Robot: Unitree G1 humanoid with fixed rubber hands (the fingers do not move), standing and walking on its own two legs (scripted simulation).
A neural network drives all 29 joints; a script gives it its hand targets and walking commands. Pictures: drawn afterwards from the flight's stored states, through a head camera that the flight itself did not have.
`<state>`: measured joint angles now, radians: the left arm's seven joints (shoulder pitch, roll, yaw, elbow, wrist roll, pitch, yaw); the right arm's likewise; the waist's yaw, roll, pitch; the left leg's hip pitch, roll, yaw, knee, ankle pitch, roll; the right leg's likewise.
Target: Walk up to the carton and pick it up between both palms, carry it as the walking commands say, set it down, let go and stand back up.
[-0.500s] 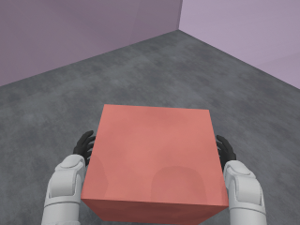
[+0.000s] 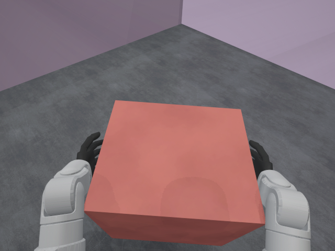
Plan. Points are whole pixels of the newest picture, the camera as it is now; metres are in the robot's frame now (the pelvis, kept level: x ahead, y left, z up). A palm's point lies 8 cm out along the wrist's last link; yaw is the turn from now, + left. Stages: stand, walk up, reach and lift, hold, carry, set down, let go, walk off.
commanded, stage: carry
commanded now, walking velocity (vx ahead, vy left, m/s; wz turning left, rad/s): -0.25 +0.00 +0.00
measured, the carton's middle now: (172, 178) +0.29 -0.01 +0.01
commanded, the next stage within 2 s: none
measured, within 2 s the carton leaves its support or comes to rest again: neither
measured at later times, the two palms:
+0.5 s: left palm (69, 233) +0.14 +0.17 +0.08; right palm out of the picture +0.10 -0.21 +0.08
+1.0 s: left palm out of the picture -0.01 +0.24 +0.09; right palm out of the picture -0.04 -0.14 +0.10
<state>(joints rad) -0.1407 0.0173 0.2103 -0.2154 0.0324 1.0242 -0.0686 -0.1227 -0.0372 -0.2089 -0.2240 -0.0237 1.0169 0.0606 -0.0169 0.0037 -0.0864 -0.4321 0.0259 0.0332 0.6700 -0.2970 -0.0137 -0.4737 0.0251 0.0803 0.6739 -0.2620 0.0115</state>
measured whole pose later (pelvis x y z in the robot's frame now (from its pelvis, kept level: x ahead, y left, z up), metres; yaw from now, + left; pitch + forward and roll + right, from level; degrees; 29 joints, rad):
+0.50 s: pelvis -0.13 +0.01 +0.01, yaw -6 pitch +4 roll +1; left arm -0.07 -0.03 0.22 -0.30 0.02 1.15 -0.04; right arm -0.07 -0.02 -0.23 -0.32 -0.01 1.17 0.04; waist 0.01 0.01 -0.12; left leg -0.65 0.04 0.07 0.99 -0.42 -0.01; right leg -0.40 -0.04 -0.05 0.61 -0.29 -0.02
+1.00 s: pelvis -0.28 +0.06 +0.02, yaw -6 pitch +4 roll -3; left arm -0.08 0.03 0.22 -0.36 -0.02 1.16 -0.03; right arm -0.06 0.02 -0.22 -0.38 -0.03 1.15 0.04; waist 0.03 0.01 -0.10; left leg -0.42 0.06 0.07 0.53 -0.19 0.04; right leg -0.43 0.01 -0.07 0.91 -0.49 0.03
